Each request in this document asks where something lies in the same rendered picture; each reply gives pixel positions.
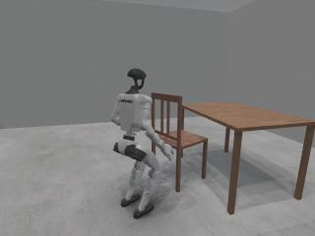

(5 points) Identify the chair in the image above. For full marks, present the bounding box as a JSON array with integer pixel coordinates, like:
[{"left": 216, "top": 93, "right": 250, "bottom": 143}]
[{"left": 151, "top": 92, "right": 208, "bottom": 193}]

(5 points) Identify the robot right forearm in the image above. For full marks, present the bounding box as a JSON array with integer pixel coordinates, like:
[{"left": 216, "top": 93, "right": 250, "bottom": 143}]
[{"left": 145, "top": 121, "right": 165, "bottom": 149}]

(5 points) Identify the robot right hand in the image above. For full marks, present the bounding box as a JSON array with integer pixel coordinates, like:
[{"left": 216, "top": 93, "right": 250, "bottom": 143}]
[{"left": 160, "top": 144, "right": 174, "bottom": 161}]

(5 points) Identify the robot right upper arm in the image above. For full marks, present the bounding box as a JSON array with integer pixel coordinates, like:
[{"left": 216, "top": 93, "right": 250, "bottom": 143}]
[{"left": 139, "top": 94, "right": 153, "bottom": 131}]

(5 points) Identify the robot left thigh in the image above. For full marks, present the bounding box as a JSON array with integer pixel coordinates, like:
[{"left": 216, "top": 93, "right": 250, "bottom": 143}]
[{"left": 113, "top": 141, "right": 146, "bottom": 171}]

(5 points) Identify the robot left upper arm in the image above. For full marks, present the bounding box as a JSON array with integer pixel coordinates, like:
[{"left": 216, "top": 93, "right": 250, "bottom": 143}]
[{"left": 110, "top": 93, "right": 124, "bottom": 124}]

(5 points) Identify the humanoid robot head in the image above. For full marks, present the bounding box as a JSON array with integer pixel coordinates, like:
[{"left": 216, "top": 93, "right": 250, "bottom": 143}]
[{"left": 125, "top": 68, "right": 147, "bottom": 94}]

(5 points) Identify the table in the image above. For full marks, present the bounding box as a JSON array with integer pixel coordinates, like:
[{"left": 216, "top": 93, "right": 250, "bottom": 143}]
[{"left": 181, "top": 101, "right": 315, "bottom": 215}]

